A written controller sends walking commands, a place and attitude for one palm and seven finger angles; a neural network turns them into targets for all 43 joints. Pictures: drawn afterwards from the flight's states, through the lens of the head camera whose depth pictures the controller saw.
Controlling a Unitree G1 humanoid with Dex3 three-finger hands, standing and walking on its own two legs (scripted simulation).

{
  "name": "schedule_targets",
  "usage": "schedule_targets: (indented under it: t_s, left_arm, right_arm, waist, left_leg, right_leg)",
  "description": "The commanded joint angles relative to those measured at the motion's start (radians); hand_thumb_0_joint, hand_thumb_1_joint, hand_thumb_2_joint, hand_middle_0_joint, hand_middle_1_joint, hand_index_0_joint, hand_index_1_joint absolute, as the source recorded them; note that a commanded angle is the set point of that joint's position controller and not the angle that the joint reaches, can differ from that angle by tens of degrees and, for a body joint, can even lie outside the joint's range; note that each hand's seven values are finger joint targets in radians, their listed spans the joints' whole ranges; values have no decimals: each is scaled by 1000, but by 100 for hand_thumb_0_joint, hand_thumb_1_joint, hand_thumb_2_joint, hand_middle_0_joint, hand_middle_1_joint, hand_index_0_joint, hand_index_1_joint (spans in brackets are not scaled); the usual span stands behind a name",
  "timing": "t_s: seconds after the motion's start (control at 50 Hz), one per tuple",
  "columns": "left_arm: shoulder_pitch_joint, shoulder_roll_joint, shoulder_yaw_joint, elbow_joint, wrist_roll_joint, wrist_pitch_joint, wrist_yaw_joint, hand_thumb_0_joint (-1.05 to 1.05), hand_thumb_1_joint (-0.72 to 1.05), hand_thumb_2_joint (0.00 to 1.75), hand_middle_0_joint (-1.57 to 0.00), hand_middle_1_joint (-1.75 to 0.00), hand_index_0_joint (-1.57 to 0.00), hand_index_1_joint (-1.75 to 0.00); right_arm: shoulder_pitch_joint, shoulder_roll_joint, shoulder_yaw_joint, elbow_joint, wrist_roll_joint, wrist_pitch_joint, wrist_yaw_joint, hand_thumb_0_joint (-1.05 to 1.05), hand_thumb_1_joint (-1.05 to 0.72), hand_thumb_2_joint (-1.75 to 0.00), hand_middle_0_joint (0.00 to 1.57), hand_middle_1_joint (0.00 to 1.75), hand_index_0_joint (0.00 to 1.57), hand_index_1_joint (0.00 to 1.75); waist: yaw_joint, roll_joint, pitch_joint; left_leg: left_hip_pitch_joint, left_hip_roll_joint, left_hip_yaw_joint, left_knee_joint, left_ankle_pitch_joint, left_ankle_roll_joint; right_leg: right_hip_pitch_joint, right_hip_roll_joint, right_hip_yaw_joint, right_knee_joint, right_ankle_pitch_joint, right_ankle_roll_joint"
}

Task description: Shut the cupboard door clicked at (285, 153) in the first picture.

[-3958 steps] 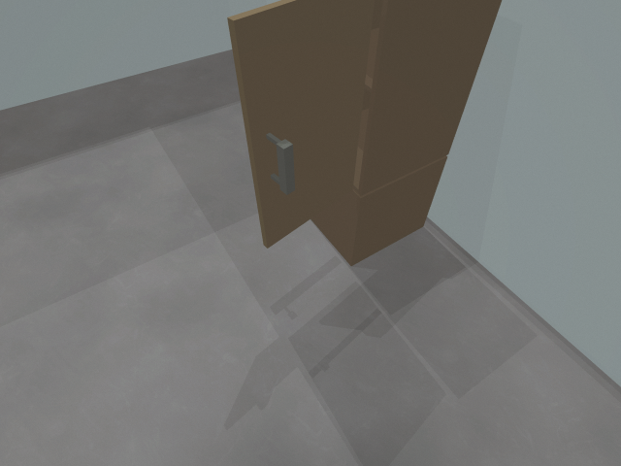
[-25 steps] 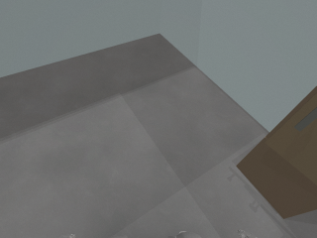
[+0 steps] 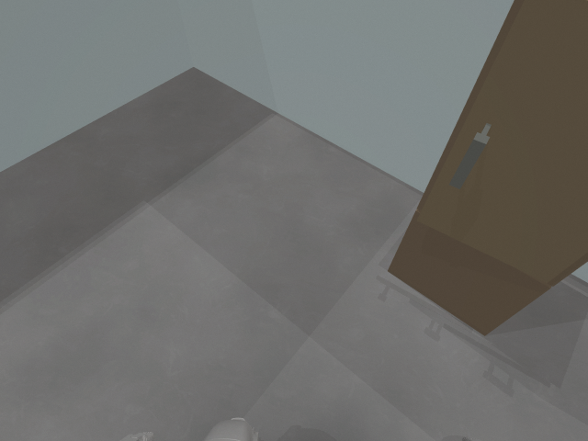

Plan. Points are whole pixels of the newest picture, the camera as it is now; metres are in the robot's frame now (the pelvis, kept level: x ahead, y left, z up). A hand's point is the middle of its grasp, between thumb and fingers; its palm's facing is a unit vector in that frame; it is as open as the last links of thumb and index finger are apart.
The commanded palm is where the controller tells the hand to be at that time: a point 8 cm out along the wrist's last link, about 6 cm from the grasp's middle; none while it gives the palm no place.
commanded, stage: turn to face it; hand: left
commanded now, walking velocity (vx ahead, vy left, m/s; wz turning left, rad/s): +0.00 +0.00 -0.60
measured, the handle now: (471, 156) +0.66 -0.32 -0.05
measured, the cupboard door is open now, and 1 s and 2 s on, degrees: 6 6 6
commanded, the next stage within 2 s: take the last steps up to it in 0.74 s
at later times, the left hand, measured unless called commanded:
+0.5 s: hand (205, 395) +0.20 +0.16 -0.16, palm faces -0.29 -0.91 -0.29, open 7.4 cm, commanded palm none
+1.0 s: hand (216, 397) +0.20 +0.14 -0.16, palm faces -0.43 -0.88 -0.19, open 7.4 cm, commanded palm none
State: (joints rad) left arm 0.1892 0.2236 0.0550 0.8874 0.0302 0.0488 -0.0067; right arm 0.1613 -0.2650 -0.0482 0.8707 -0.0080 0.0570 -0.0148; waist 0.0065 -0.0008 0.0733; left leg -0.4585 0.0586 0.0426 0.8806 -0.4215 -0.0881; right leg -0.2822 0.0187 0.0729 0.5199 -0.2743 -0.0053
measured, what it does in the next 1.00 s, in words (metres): steps on the spot, turning right: left foot, then right foot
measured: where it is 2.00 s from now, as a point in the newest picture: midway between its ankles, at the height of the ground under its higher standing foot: outside the picture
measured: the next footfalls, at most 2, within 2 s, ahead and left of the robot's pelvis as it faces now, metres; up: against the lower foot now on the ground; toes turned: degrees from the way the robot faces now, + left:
left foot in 0.08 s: +0.07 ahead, +0.13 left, +0.00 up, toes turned +0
right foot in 0.44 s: +0.01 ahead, -0.14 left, +0.00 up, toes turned -20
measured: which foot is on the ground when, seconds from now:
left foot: up 0.00-0.06, down 0.08-0.44, up 0.46-0.74, down 0.76-1.00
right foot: down 0.00-0.08, up 0.10-0.42, down 0.44-0.78, up 0.80-1.00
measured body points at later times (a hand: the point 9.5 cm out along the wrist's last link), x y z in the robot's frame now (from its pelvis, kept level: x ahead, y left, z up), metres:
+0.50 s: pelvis +0.02 -0.01 -0.01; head +0.06 -0.04 +0.43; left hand +0.21 +0.21 -0.13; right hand -0.02 -0.28 -0.16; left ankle +0.02 +0.13 -0.71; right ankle -0.03 -0.12 -0.74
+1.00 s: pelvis +0.05 -0.01 +0.01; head +0.08 -0.01 +0.45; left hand +0.22 +0.19 -0.15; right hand -0.03 -0.24 -0.14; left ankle +0.10 +0.10 -0.74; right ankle -0.05 -0.11 -0.68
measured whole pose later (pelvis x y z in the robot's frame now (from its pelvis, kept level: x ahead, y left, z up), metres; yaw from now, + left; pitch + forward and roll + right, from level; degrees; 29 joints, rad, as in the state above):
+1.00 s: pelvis +0.05 -0.01 +0.01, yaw -28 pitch +2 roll -2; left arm 0.20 0.23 0.08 0.96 0.03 0.07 -0.03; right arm 0.26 -0.18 -0.01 0.95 -0.04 0.01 -0.02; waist -0.01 0.00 0.03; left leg -0.26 0.10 0.12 0.48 -0.25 -0.01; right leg -0.39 0.00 -0.03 0.89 -0.47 0.01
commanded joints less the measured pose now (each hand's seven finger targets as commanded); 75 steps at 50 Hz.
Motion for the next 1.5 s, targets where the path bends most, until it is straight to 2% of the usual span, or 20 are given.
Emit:
schedule_targets:
  t_s: [0.0,0.02,0.06,0.08,0.18,0.38,0.42,0.44,0.54,0.7,0.74,0.78,1.06,1.08,1.12,1.18,1.38,1.4,1.44,1.48]
  left_arm:
    - [-43,232,62,-79,-8,-16,10,0,90,90,-20,-30,-20,-30]
    - [-61,217,60,-81,-11,-13,10,0,90,90,-20,-30,-20,-30]
    - [-1,110,39,-112,-28,-3,-5,0,90,90,-20,-30,-20,-30]
    - [-21,140,42,-116,-14,-4,-9,0,90,90,-20,-30,-20,-30]
    - [-51,108,47,-87,-13,9,-34,0,90,90,-20,-30,-20,-30]
    - [9,116,40,-66,-10,-12,-29,0,90,90,-20,-30,-20,-30]
    - [116,291,70,-28,0,-33,-2,0,90,90,-20,-30,-20,-30]
    - [155,303,67,-21,-14,-30,7,0,90,90,-20,-30,-20,-30]
    - [-16,190,41,-52,-9,-34,25,0,90,90,-20,-30,-20,-30]
    - [-46,185,43,-28,-12,-22,18,0,90,90,-20,-30,-20,-30]
    - [17,90,28,-40,-23,-9,10,0,90,90,-20,-30,-20,-30]
    - [-19,97,32,-48,-11,-1,7,0,90,90,-20,-30,-20,-30]
    - [28,64,33,26,-3,-21,-56,0,90,90,-20,-30,-20,-30]
    - [93,93,43,54,-2,-29,-51,0,90,90,-20,-30,-20,-30]
    - [217,239,68,91,2,-38,-21,0,90,90,-20,-30,-20,-30]
    - [143,146,42,87,-6,-59,1,0,90,90,-20,-30,-20,-30]
    - [95,128,22,135,-14,-81,5,0,90,90,-20,-30,-20,-30]
    - [84,118,20,132,-20,-79,4,0,90,90,-20,-30,-20,-30]
    - [136,50,1,89,-26,-75,-7,0,90,90,-20,-30,-20,-30]
    - [54,61,11,79,-7,-66,-6,0,90,90,-20,-30,-20,-30]
  right_arm:
    - [61,-72,-14,-67,4,-41,-12,0,-90,-90,20,30,20,30]
    - [106,-79,-15,-52,4,-48,-13,0,-90,-90,20,30,20,30]
    - [143,-246,-40,-57,-20,-64,-20,0,-90,-90,20,30,20,30]
    - [147,-253,-38,-67,-23,-59,-24,0,-90,-90,20,30,20,30]
    - [67,-158,-18,-73,-26,-65,-30,0,-90,-90,20,30,20,30]
    - [79,-189,-48,-26,-15,-47,-9,0,-90,-90,20,30,20,30]
    - [27,-63,-18,-88,-4,-43,2,0,-90,-90,20,30,20,30]
    - [-10,-79,-10,-97,-2,-28,-10,0,-90,-90,20,30,20,30]
    - [46,-70,-7,-22,-6,-27,-7,0,-90,-90,20,30,20,30]
    - [143,-46,-2,15,-4,-43,-11,0,-90,-90,20,30,20,30]
    - [177,-167,-20,18,-22,-60,-16,0,-90,-90,20,30,20,30]
    - [173,-198,-27,8,-31,-60,-28,0,-90,-90,20,30,20,30]
    - [137,-179,-44,80,-31,-68,-16,0,-90,-90,20,30,20,30]
    - [120,-157,-42,81,-26,-70,-13,0,-90,-90,20,30,20,30]
    - [-9,-45,-9,5,-14,-72,-1,0,-90,-90,20,30,20,30]
    - [-34,-83,-20,23,-22,-77,-2,0,-90,-90,20,30,20,30]
    - [123,-29,-1,78,-24,-94,2,0,-90,-90,20,30,20,30]
    - [238,-60,-9,118,-30,-100,-6,0,-90,-90,20,30,20,30]
    - [422,-239,-40,153,-45,-101,-27,0,-90,-90,20,30,20,30]
    - [295,-199,-31,118,-31,-92,-35,0,-90,-90,20,30,20,30]
  waist:
    - [-28,-156,-144]
    - [-50,-133,-153]
    - [-41,309,-179]
    - [-56,260,-150]
    - [-15,186,-116]
    - [14,160,-157]
    - [70,-282,-155]
    - [93,-206,-149]
    - [-7,-170,-156]
    - [-50,-138,-104]
    - [-36,223,-114]
    - [-54,265,-86]
    - [-11,129,-89]
    - [22,53,-94]
    - [107,-312,-32]
    - [46,-187,48]
    - [-74,-72,-65]
    - [-122,-48,-117]
    - [-151,298,-246]
    - [-106,200,-105]
  left_leg:
    - [134,-36,4,-273,98,9]
    - [240,-28,-2,-408,199,14]
    - [437,357,-374,-591,353,172]
    - [353,444,-416,-599,357,250]
    - [360,273,-75,-511,657,211]
    - [256,254,83,-303,512,120]
    - [-142,29,149,87,-215,10]
    - [-153,36,14,210,-232,18]
    - [-87,37,-12,190,-23,2]
    - [244,-27,29,-361,218,26]
    - [357,235,-276,-534,335,143]
    - [249,370,-408,-632,309,262]
    - [186,262,-82,-550,-66,166]
    - [107,203,-11,-450,-64,132]
    - [-259,1,126,13,-239,55]
    - [-322,56,-14,220,-74,61]
    - [143,-29,134,-300,211,78]
    - [329,-13,102,-376,306,90]
    - [658,458,-519,-537,497,312]
    - [409,442,-468,-603,299,316]
  right_leg:
    - [66,-200,261,-71,403,-140]
    - [7,-168,245,-26,342,-98]
    - [-274,52,16,304,-250,18]
    - [-278,18,-12,514,-363,28]
    - [-274,-40,-72,603,-208,63]
    - [132,-18,-162,-69,93,6]
    - [355,-402,291,-169,619,-163]
    - [277,-427,295,-158,660,-229]
    - [191,-257,101,-118,610,-180]
    - [-10,-197,149,-79,290,-116]
    - [-178,-13,15,140,-88,-13]
    - [-209,3,-24,478,-325,12]
    - [100,8,-177,-42,-51,-9]
    - [223,-9,-148,-150,-39,-23]
    - [362,-349,346,-386,-277,-198]
    - [259,-317,276,-350,-105,-262]
    - [211,-168,-23,-84,561,-168]
    - [135,-137,-49,79,548,-135]
    - [-274,38,-107,622,-316,-48]
    - [-350,-48,-16,788,-248,-40]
